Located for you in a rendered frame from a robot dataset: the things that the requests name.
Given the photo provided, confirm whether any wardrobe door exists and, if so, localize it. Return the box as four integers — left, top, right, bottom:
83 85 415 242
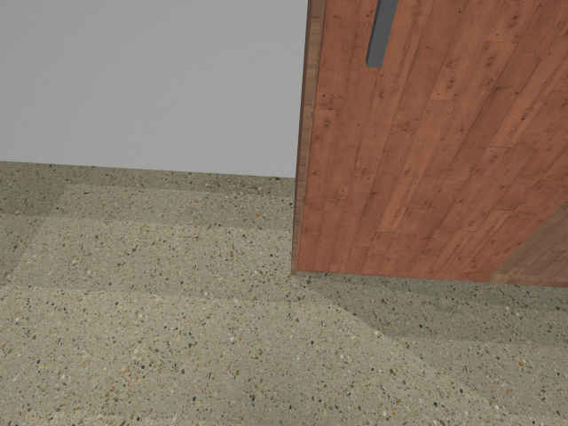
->
493 198 568 278
297 0 568 281

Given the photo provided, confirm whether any handle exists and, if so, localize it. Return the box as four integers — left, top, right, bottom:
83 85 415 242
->
366 0 398 67

